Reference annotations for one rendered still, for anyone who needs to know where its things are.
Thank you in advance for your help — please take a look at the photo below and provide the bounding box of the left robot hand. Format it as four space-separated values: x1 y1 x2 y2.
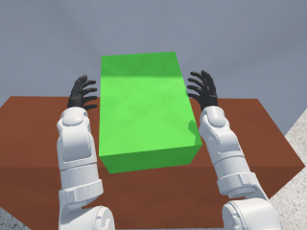
67 75 98 110

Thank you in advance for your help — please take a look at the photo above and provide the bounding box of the robot right forearm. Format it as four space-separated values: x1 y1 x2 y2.
199 105 283 230

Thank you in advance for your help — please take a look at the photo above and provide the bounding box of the robot left forearm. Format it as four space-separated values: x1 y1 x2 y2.
57 106 104 230

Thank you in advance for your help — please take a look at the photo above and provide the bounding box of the right robot hand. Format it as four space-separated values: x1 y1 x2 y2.
187 70 219 112

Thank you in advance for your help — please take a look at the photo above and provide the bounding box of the carton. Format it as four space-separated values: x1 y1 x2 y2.
99 52 202 173

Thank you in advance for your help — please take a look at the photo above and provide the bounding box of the right robot upper arm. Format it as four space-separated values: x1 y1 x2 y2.
222 196 282 230

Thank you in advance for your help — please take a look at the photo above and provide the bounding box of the pedestal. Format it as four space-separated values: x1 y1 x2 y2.
0 96 306 230

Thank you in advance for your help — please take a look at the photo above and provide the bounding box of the left robot upper arm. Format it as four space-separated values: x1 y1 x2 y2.
60 205 115 230

